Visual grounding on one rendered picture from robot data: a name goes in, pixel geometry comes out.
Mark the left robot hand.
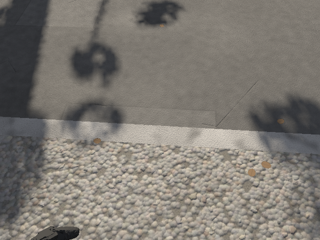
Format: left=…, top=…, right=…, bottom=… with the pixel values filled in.
left=31, top=226, right=80, bottom=240

